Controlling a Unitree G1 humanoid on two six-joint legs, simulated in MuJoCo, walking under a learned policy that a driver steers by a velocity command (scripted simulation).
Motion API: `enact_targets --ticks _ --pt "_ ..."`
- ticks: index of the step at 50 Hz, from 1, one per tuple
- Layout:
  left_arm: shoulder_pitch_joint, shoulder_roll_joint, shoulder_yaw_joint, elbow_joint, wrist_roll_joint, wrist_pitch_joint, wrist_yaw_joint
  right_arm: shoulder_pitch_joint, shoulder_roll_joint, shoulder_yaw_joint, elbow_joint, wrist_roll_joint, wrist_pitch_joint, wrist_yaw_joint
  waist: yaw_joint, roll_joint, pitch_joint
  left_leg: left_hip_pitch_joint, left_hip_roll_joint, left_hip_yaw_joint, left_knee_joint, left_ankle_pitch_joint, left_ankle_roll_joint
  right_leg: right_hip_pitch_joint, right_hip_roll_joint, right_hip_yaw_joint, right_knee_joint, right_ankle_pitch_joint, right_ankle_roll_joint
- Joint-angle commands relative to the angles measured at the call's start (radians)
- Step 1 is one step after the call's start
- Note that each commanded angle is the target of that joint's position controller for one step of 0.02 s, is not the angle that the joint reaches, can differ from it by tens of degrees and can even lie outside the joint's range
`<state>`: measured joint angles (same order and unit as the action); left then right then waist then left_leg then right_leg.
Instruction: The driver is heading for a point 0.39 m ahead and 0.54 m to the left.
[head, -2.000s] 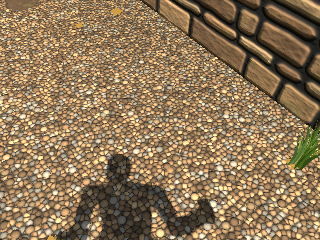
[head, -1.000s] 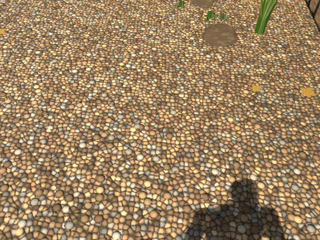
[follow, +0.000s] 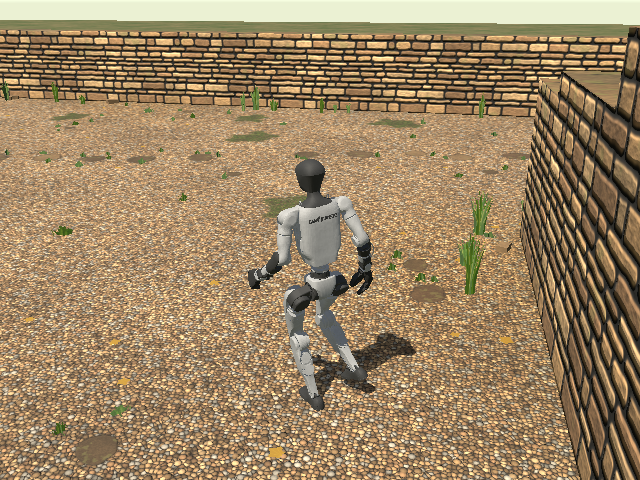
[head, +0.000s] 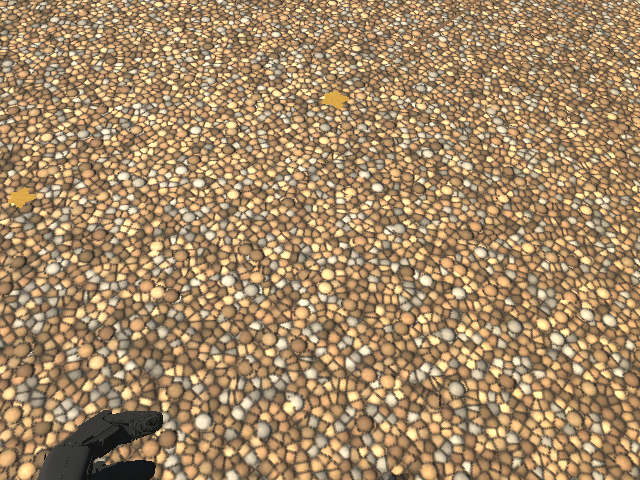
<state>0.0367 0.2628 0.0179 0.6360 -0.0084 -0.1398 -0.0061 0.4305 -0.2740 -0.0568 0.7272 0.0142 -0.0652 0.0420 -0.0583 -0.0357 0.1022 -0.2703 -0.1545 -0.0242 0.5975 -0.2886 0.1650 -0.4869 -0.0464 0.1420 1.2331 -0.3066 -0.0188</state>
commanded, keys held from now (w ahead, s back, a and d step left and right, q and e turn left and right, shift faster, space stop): w+q+shift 1.00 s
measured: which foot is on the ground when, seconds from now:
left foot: down 0.00-0.30, up 0.32-0.74, down 0.76-1.00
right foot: up 0.00-0.26, down 0.28-0.76, up 0.78-1.00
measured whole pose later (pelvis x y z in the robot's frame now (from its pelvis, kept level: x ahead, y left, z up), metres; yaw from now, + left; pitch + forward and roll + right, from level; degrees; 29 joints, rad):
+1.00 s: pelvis +0.79 +0.28 +0.01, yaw +59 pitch -1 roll -1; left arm 0.01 0.29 0.01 0.58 0.01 -0.13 -0.01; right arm 0.45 -0.26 -0.06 0.74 0.02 -0.07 0.01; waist -0.07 -0.03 0.07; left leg -0.12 -0.18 -0.12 0.43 -0.27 0.17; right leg -0.64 -0.10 0.18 0.96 -0.21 0.05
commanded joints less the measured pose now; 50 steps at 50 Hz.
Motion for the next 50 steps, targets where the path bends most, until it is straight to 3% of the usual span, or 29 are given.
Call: enact_targets --ticks 1,4,6,10,12,13,14,15,16,17,18,19,21,23,25,29,32,34,35,37,38,39,40,41,42,43,45,46,50 --pt "0.006 0.127 0.044 -0.054 0.023 0.013 0.004 -0.079 -0.127 -0.031 -0.098 0.018 -0.036 -0.031 0.078 -0.004 -0.02 0.038 0.217 -0.444 -0.398 0.028 0.151 -0.115 -0.022 -0.018 -0.2 0.075 0.042" --pt "-0.179 0.052 0.028 -0.128 0.032 0.011 -0.005 -0.027 -0.111 -0.026 -0.054 0.017 -0.018 -0.061 0.008 0.036 0.029 -0.035 0.14 -0.328 -0.375 0.206 0.095 -0.073 0.044 -0.091 -0.493 0.321 0.086" --pt "-0.252 0.031 0.027 -0.167 0.019 0.004 -0.015 0.008 -0.127 -0.034 -0.03 0.015 -0.012 -0.062 -0.036 0.069 0.023 -0.067 0.143 -0.342 -0.389 0.169 0.067 0.004 0.08 -0.114 -0.623 0.426 0.09" --pt "-0.277 0.102 0.066 -0.202 -0.026 -0.011 -0.019 0.026 -0.112 -0.041 0.021 0.029 -0.01 -0.071 -0.036 0.13 0.007 0.071 0.189 -0.42 -0.326 0.197 0.033 0.085 0.085 -0.054 -0.767 0.455 0.076" --pt "-0.19 0.159 0.096 -0.195 -0.036 -0.017 -0.01 0.009 -0.128 -0.057 0.028 0.022 0.002 -0.078 0.022 0.159 -0.05 0.181 0.199 -0.431 -0.204 0.497 0.008 0.175 0.097 -0.067 -0.774 0.358 0.056" --pt "-0.027 0.196 0.121 -0.169 -0.046 -0.014 0.004 -0.03 -0.155 -0.065 0.016 0.001 0.01 -0.071 0.121 0.179 -0.165 0.194 0.179 -0.413 -0.032 0.688 -0.016 0.351 0.096 -0.094 -0.746 0.331 0.039" --pt "0.256 0.209 0.126 -0.122 -0.053 0.006 0.023 -0.119 -0.147 -0.053 -0.025 -0.03 0.014 -0.058 0.272 0.201 -0.351 0.052 0.172 -0.391 0.257 0.687 -0.045 0.692 -0.008 -0.032 -0.625 0.225 0.011" --pt "0.403 0.255 0.123 -0.078 -0.009 0.011 0.02 0.054 0.029 -0.012 -0.044 -0.024 0.015 -0.049 0.173 -0.17 -0.573 -0.289 0.037 -0.314 0.667 -0.103 -0.085 1.125 -0.261 0.367 -0.65 -0.117 -0.11" --pt "0.387 0.241 0.118 -0.067 0.01 0.003 -0.014 0.129 -0.01 0.014 -0.065 0.057 0.013 -0.053 0.132 -0.493 -0.654 -0.464 0.081 -0.254 0.868 -0.253 -0.099 1.16 -0.395 0.84 -0.896 -0.537 -0.181" --pt "0.305 0.135 0.103 -0.098 0.01 0.012 -0.008 0.008 -0.099 -0.004 -0.055 0.062 0.019 -0.061 0.174 -0.332 -0.455 -0.528 0.154 -0.191 0.885 -0.14 -0.103 1.005 -0.336 0.715 -0.952 -0.602 -0.148" --pt "0.258 0.113 0.094 -0.079 0.013 0.026 -0.001 -0.109 -0.145 -0.013 -0.074 0.037 0.018 -0.058 0.179 -0.147 -0.304 -0.515 0.179 -0.138 0.849 -0.075 -0.106 0.828 -0.289 0.524 -0.962 -0.403 -0.12" --pt "0.249 0.122 0.095 -0.05 0.026 0.034 0.001 -0.187 -0.133 -0.014 -0.092 0.009 0.015 -0.054 0.164 0.002 -0.208 -0.473 0.211 -0.119 0.807 -0.06 -0.102 0.678 -0.252 0.386 -0.966 -0.198 -0.107" --pt "0.217 0.094 0.084 -0.001 0.036 0.026 0.001 -0.199 -0.096 -0.016 -0.111 0.022 0.026 -0.042 0.102 0.004 -0.122 -0.4 0.286 -0.127 0.735 -0.036 -0.089 0.501 -0.216 0.214 -0.993 0.004 -0.109" --pt "0.212 0.061 0.074 0.044 0.007 0.019 -0.009 -0.217 -0.048 -0.006 -0.135 0.04 0.045 -0.041 0.08 -0.022 -0.078 -0.444 0.328 -0.108 0.708 -0.052 -0.079 0.453 -0.212 0.108 -1.024 0.062 -0.115" --pt "0.201 0.083 0.078 0.069 -0.006 0.016 -0.009 -0.25 -0.029 0.005 -0.161 0.035 0.053 -0.034 0.067 -0.007 -0.014 -0.516 0.359 -0.101 0.68 0.004 -0.087 0.409 -0.234 0.025 -1.066 0.129 -0.121" --pt "0.198 0.143 0.083 0.086 0.019 0.018 -0.001 -0.334 -0.063 0.007 -0.181 0.028 0.037 -0.011 0.074 0.036 0.058 -0.525 0.331 -0.026 0.509 0.256 -0.104 0.376 -0.167 -0.223 -1.124 0.314 -0.091" --pt "0.283 0.188 0.083 0.119 0.015 0.027 0.005 -0.461 -0.063 0.012 -0.222 0.023 0.022 0.016 0.115 0.073 0.088 -0.475 0.274 0.081 0.309 0.352 -0.071 0.451 -0.149 -0.335 -1.121 0.544 -0.043" --pt "0.318 0.246 0.089 0.126 0.017 0.039 0.016 -0.477 -0.096 -0.002 -0.233 0.027 0.014 0.032 0.092 0.013 0.037 -0.319 0.169 0.193 0.224 0.333 -0.041 0.505 -0.144 -0.388 -1.028 1.048 -0.005" --pt "0.329 0.284 0.096 0.128 0.014 0.05 0.026 -0.441 -0.122 -0.016 -0.234 0.033 0.015 0.034 0.05 -0.043 -0.003 -0.251 0.124 0.221 0.222 0.276 -0.029 0.545 -0.164 -0.393 -0.936 1.296 -0.001" --pt "0.255 0.324 0.106 0.095 0.011 0.07 0.033 -0.126 -0.225 -0.074 -0.164 0.046 0.036 0.026 -0.139 -0.128 -0.165 0.108 0.073 0.205 0.228 0.152 0.028 0.482 -0.202 -0.374 -0.556 1.557 -0.026" --pt "0.176 0.296 0.099 0.063 -0.002 0.065 0.032 0.143 -0.287 -0.113 -0.08 0.042 0.05 0.01 -0.265 -0.049 -0.248 0.483 0.101 0.103 0.084 0.235 0.087 0.255 -0.145 -0.366 -0.199 1.267 -0.013" --pt "0.165 0.119 0.05 0.032 0.02 0.029 0.024 0.158 -0.326 -0.121 -0.051 0.045 0.064 -0.011 -0.183 0.316 -0.202 0.674 0.203 -0.116 0.068 0.368 0.148 -0.074 0.091 -0.339 0.298 -0.096 0.026" --pt "0.305 0.088 0.019 -0.059 -0.021 -0.024 0.006 0.034 -0.329 -0.09 -0.128 0.005 0.029 -0.003 -0.016 0.393 -0.47 0.853 0.406 -0.781 -0.165 -0.165 0.383 -0.365 0.133 -0.047 0.474 -0.267 0.021" --pt "0.161 0.187 0.03 -0.071 -0.032 -0.052 0.001 0.047 -0.239 -0.083 -0.148 -0.004 0.009 -0.003 -0.094 0.162 -0.44 0.768 0.412 -0.877 -0.319 -0.379 0.305 -0.378 0.071 0.031 0.36 -0.147 -0.025" --pt "0.096 0.176 0.032 -0.097 -0.049 -0.056 0.003 0.02 -0.22 -0.075 -0.125 -0.011 -0.014 0.001 -0.034 0.03 -0.236 0.572 0.402 -0.836 -0.384 -0.335 0.26 -0.384 0.05 0.015 0.233 -0.105 -0.032" --pt "0.106 0.156 0.027 -0.072 -0.027 -0.046 0.012 -0.05 -0.189 -0.063 -0.124 -0.01 -0.034 0.004 0.028 -0.085 -0.163 0.401 0.367 -0.745 -0.377 -0.227 0.225 -0.301 0.001 0.025 0.133 -0.064 -0.024" --pt "0.168 0.154 0.035 -0.043 0.004 -0.014 0.007 -0.155 -0.163 -0.052 -0.135 -0.014 -0.039 -0.009 0.115 -0.039 -0.073 0.15 0.266 -0.58 -0.373 -0.076 0.21 -0.163 -0.028 0.036 0.012 -0.024 0.024" --pt "0.162 0.157 0.039 -0.043 0.011 -0.001 0.005 -0.165 -0.144 -0.046 -0.126 -0.001 -0.036 -0.016 0.124 -0.024 -0.044 0.082 0.239 -0.519 -0.384 -0.026 0.202 -0.139 -0.038 0.022 -0.059 -0.023 0.046" --pt "-0.072 0.065 0.009 -0.124 0.036 0.009 -0.003 -0.136 -0.14 -0.046 -0.088 0.015 -0.021 -0.059 0.042 0.014 0.038 -0.174 0.119 -0.321 -0.385 0.092 0.138 0.006 0.006 -0.081 -0.464 0.27 0.103"
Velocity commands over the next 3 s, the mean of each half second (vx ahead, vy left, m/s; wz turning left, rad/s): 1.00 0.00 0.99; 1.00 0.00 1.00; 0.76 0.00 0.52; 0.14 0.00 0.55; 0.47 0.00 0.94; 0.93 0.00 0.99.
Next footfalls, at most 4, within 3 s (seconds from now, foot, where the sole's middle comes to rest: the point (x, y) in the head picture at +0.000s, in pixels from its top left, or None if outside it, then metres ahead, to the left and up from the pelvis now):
0.28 right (351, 440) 0.53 -0.11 -0.76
0.76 left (158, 341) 0.77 0.30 -0.76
1.18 right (84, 208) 1.17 0.53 -0.76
1.58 left None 1.03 0.85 -0.76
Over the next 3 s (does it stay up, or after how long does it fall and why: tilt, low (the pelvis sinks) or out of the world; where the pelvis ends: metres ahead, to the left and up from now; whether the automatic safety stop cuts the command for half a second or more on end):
stays up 0.71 1.09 -0.02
